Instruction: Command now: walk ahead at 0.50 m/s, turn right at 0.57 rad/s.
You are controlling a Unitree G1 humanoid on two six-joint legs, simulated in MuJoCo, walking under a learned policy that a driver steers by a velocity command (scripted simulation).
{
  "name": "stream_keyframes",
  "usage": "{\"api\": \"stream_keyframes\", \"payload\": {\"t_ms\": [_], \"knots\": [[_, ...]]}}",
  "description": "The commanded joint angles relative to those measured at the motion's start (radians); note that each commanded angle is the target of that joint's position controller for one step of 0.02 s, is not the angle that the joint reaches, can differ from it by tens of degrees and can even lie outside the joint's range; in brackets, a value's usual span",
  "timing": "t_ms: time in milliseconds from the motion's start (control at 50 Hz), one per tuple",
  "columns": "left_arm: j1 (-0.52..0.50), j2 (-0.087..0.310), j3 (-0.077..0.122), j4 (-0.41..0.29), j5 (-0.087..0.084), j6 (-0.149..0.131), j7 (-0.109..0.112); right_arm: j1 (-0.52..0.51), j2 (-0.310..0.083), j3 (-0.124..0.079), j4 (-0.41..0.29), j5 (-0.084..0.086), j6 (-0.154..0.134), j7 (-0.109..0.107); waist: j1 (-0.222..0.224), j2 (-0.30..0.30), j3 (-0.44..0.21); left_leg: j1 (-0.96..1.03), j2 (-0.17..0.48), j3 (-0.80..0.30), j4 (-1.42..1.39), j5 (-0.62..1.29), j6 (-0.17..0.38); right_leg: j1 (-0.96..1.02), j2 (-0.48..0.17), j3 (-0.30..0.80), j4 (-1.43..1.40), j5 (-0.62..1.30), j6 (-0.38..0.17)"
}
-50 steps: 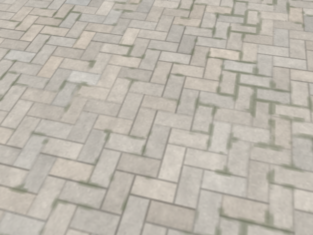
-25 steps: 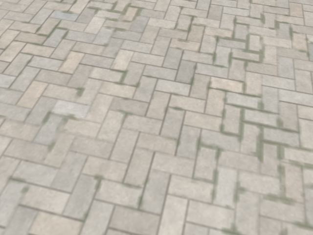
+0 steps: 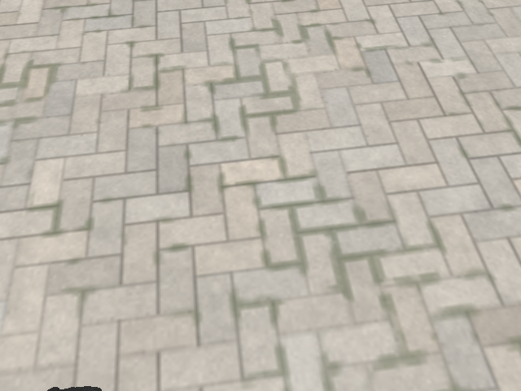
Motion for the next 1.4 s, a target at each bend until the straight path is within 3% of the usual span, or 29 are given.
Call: {"api": "stream_keyframes", "payload": {"t_ms": [20, 40, 80, 140, 240, 320, 380, 420, 440, 460, 480, 500, 520, 580, 680, 780, 820, 840, 880, 940, 1000, 1060, 1080, 1100, 1120, 1140, 1180, 1220, 1400], "knots": [[0.264, 0.181, 0.053, -0.01, 0.007, -0.033, 0.003, -0.116, -0.13, -0.011, -0.163, 0.034, -0.084, 0.02, 0.131, -0.09, -0.243, -0.685, -0.032, -0.194, 0.38, 0.034, 0.049, 0.724, -0.318, 0.672, -0.392, -0.135, -0.245], [0.196, 0.156, 0.045, -0.017, 0.006, -0.038, 0.004, -0.11, -0.116, -0.009, -0.148, 0.015, -0.091, 0.012, 0.08, -0.001, -0.174, -0.627, 0.012, -0.195, 0.286, 0.109, 0.051, 0.579, -0.269, 0.558, -0.389, -0.03, -0.206], [0.119, 0.112, 0.027, -0.044, 0.021, -0.04, 0.014, -0.079, -0.13, -0.021, -0.132, -0.011, -0.071, 0.009, 0.022, -0.031, -0.133, -0.501, 0.05, -0.202, 0.172, 0.187, 0.035, 0.408, -0.213, 0.443, -0.419, 0.133, -0.18], [0.14, 0.14, 0.034, -0.039, 0.014, -0.047, 0.031, -0.092, -0.093, -0.016, -0.143, -0.028, -0.044, 0.007, 0.013, -0.021, -0.117, -0.47, 0.031, -0.175, 0.047, 0.264, -0.016, 0.315, -0.181, 0.365, -0.448, 0.259, -0.191], [0.207, 0.16, 0.042, -0.014, 0.006, -0.036, 0.055, -0.272, -0.049, 0.005, -0.198, -0.02, -0.045, 0.014, 0.079, -0.065, -0.066, -0.428, -0.033, -0.168, -0.321, 0.548, -0.048, 0.256, -0.115, 0.302, -0.442, 0.126, -0.126], [0.258, 0.158, 0.045, 0.015, -0.002, -0.028, 0.058, -0.34, -0.073, 0.001, -0.231, -0.005, -0.06, 0.029, 0.103, -0.081, -0.057, -0.376, -0.062, -0.19, -0.445, 0.58, -0.03, 0.298, -0.146, 0.374, -0.384, 0.054, -0.105], [0.252, 0.152, 0.046, 0.019, 0.0, -0.018, 0.065, -0.304, -0.109, -0.013, -0.229, -0.003, -0.074, 0.037, 0.075, -0.114, -0.065, -0.324, -0.067, -0.204, -0.486, 0.467, 0.003, 0.365, -0.175, 0.456, -0.295, 0.071, -0.087], [0.217, 0.123, 0.037, 0.004, 0.003, -0.006, 0.066, -0.172, -0.142, -0.035, -0.198, -0.022, -0.085, 0.026, 0.0, -0.125, -0.121, -0.136, -0.072, -0.172, -0.561, 0.483, 0.049, 0.361, -0.099, 0.435, -0.123, 0.235, -0.03], [0.213, 0.072, 0.019, -0.022, 0.017, -0.006, 0.066, -0.055, -0.195, -0.049, -0.193, -0.045, -0.09, 0.02, -0.047, -0.046, -0.262, 0.107, 0.075, -0.286, -0.512, 0.621, 0.11, 0.267, -0.034, 0.368, 0.126, 0.155, 0.017], [0.378, 0.005, 0.0, -0.036, 0.002, -0.008, 0.068, 0.024, -0.262, -0.062, -0.175, -0.061, -0.073, 0.017, 0.015, 0.267, -0.414, 0.47, 0.334, -0.67, -0.517, 0.744, 0.292, -0.083, 0.117, 0.239, 0.464, -0.408, 0.099], [0.418, 0.104, 0.012, -0.024, -0.003, -0.009, 0.071, 0.032, -0.193, -0.049, -0.176, -0.027, -0.061, 0.025, 0.014, 0.283, -0.436, 0.471, 0.386, -0.829, -0.56, 0.651, 0.317, -0.196, 0.052, 0.257, 0.634, -0.493, 0.124], [0.322, 0.17, 0.032, -0.025, -0.005, 0.003, 0.072, -0.018, -0.118, -0.028, -0.2, -0.022, -0.05, 0.021, -0.012, 0.179, -0.316, 0.362, 0.337, -0.668, -0.569, 0.669, 0.28, -0.231, 0.015, 0.25, 0.691, -0.423, 0.143], [0.248, 0.183, 0.038, -0.039, 0.002, 0.016, 0.076, -0.072, -0.088, -0.015, -0.21, -0.028, -0.036, 0.017, -0.007, 0.105, -0.242, 0.241, 0.291, -0.511, -0.572, 0.749, 0.249, -0.214, -0.019, 0.205, 0.678, -0.365, 0.156], [0.223, 0.114, 0.033, -0.057, 0.004, 0.048, 0.075, -0.13, -0.078, -0.007, -0.184, -0.037, -0.022, 0.013, 0.043, 0.134, -0.138, -0.024, 0.177, -0.294, -0.64, 0.847, 0.228, -0.083, -0.07, 0.148, 0.535, -0.293, 0.162], [0.195, 0.014, -0.01, -0.052, 0.034, 0.045, 0.072, -0.183, -0.084, 0.0, -0.131, -0.02, -0.022, 0.024, 0.069, 0.126, -0.213, -0.086, 0.146, -0.189, -0.666, 0.979, 0.261, 0.151, -0.07, 0.119, 0.133, -0.117, 0.158], [0.12, 0.07, 0.004, -0.052, 0.033, 0.042, 0.065, -0.166, -0.134, -0.002, -0.097, 0.015, 0.003, 0.034, 0.063, 0.119, -0.168, -0.117, 0.108, -0.247, -0.62, 0.623, 0.207, 0.336, -0.018, 0.072, -0.218, 0.095, 0.122], [0.105, 0.154, 0.022, -0.083, 0.049, 0.042, 0.08, -0.117, -0.09, 0.016, -0.097, -0.004, 0.005, 0.035, 0.044, 0.032, -0.185, -0.211, 0.041, -0.254, -0.538, 0.348, 0.108, 0.476, -0.168, 0.204, -0.247, 0.314, 0.052], [0.077, 0.201, 0.034, -0.09, 0.048, 0.054, 0.089, -0.04, -0.058, 0.023, -0.092, -0.012, 0.002, 0.039, -0.007, -0.115, -0.199, -0.3, -0.05, -0.168, -0.471, 0.121, 0.061, 0.518, -0.275, 0.266, -0.223, 0.355, -0.026], [0.055, 0.139, 0.027, -0.08, 0.042, 0.055, 0.081, -0.081, -0.081, 0.018, -0.103, 0.002, 0.019, 0.026, 0.026, -0.186, -0.161, -0.296, -0.077, -0.095, -0.356, 0.132, 0.021, 0.42, -0.279, 0.289, -0.281, 0.17, -0.057], [0.033, 0.146, 0.034, -0.078, 0.034, 0.041, 0.09, -0.062, -0.102, -0.001, -0.111, -0.002, 0.053, 0.019, 0.025, -0.212, -0.146, -0.311, -0.063, -0.093, -0.196, 0.058, 0.014, 0.375, -0.339, 0.288, -0.267, 0.331, -0.081], [-0.018, 0.147, 0.038, -0.076, 0.026, 0.038, 0.096, -0.052, -0.083, -0.008, -0.125, 0.009, 0.076, 0.027, 0.015, -0.172, -0.143, -0.27, -0.049, -0.074, -0.162, 0.018, 0.021, 0.319, -0.352, 0.225, -0.254, 0.409, -0.084], [-0.064, 0.14, 0.041, -0.061, 0.006, 0.048, 0.097, -0.01, -0.075, -0.017, -0.119, 0.0, 0.089, 0.039, -0.018, -0.137, -0.143, -0.128, -0.085, -0.032, -0.377, 0.252, 0.051, 0.247, -0.289, 0.112, -0.159, 0.265, -0.011], [-0.015, 0.117, 0.04, -0.039, 0.008, 0.05, 0.094, -0.007, -0.103, -0.027, -0.129, -0.009, 0.088, 0.037, -0.009, -0.04, -0.126, -0.073, -0.064, -0.116, -0.492, 0.401, 0.086, 0.185, -0.232, 0.044, -0.044, 0.094, 0.055], [0.014, 0.051, 0.021, -0.061, 0.046, 0.051, 0.092, -0.016, -0.237, -0.058, -0.16, -0.012, 0.084, 0.018, 0.037, 0.275, -0.115, 0.03, 0.175, -0.487, -0.601, 0.728, 0.199, -0.035, -0.09, -0.074, 0.241, -0.266, 0.172], [-0.101, 0.059, 0.018, -0.1, 0.039, 0.047, 0.101, 0.026, -0.255, -0.053, -0.174, -0.052, 0.068, 0.029, -0.047, 0.297, -0.137, 0.021, 0.304, -0.688, -0.669, 0.809, 0.373, -0.142, 0.007, 0.075, 0.435, -0.538, 0.175], [-0.096, 0.094, 0.028, -0.088, 0.026, 0.044, 0.104, 0.008, -0.233, -0.045, -0.181, -0.057, 0.048, 0.032, -0.035, 0.175, -0.144, 0.046, 0.285, -0.631, -0.65, 0.792, 0.38, -0.171, -0.019, 0.138, 0.536, -0.507, 0.166], [-0.061, 0.114, 0.04, -0.049, 0.032, 0.041, 0.112, -0.069, -0.193, -0.038, -0.193, -0.015, 0.039, 0.016, 0.004, 0.082, -0.139, 0.077, 0.193, -0.501, -0.606, 0.744, 0.287, -0.199, -0.051, 0.153, 0.525, -0.354, 0.16], [-0.042, 0.111, 0.043, -0.035, 0.029, 0.038, 0.113, -0.086, -0.17, -0.027, -0.201, 0.002, 0.052, -0.003, 0.018, 0.098, -0.16, 0.066, 0.149, -0.457, -0.604, 0.768, 0.259, -0.148, -0.046, 0.152, 0.505, -0.265, 0.177], [-0.048, 0.079, 0.03, -0.019, 0.018, 0.018, 0.089, -0.082, -0.19, -0.042, -0.239, 0.0, 0.084, -0.029, -0.002, 0.148, -0.145, 0.024, 0.088, -0.511, -0.631, 0.485, 0.252, -0.027, -0.003, 0.156, 0.161, -0.162, 0.21]]}}
Next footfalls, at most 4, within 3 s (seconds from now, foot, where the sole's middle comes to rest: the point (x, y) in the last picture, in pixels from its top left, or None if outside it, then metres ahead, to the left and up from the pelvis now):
0.44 left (233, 386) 0.44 0.10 -0.75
0.82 right None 0.40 -0.15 -0.75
1.08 left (237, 385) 0.45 0.09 -0.75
1.60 right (327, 379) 0.45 -0.13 -0.75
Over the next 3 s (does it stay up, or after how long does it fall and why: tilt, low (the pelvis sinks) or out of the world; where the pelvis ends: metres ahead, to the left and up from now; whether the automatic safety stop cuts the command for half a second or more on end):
stays up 0.45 0.02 0.02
